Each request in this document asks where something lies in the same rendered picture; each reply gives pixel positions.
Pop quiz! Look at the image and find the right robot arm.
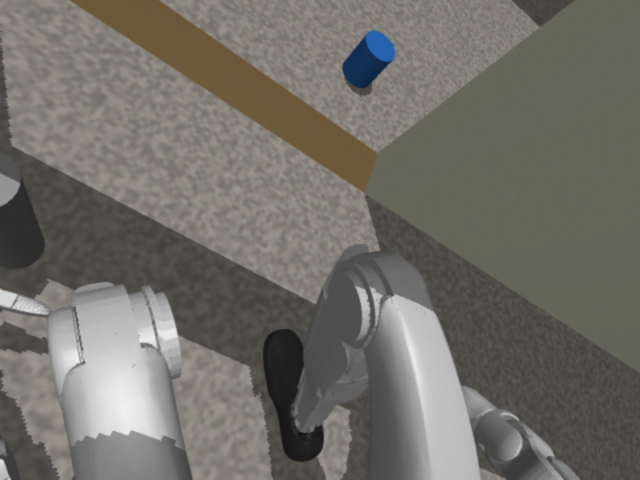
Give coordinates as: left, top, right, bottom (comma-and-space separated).
473, 409, 581, 480

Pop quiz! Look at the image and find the left robot arm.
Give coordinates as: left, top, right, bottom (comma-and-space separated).
0, 434, 20, 480

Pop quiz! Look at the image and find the right robot foot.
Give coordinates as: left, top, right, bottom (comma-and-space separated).
263, 329, 324, 462

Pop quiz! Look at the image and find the left robot hand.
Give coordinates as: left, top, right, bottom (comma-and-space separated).
0, 285, 51, 317

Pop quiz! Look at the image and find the right robot hand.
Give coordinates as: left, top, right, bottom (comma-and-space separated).
458, 376, 497, 433

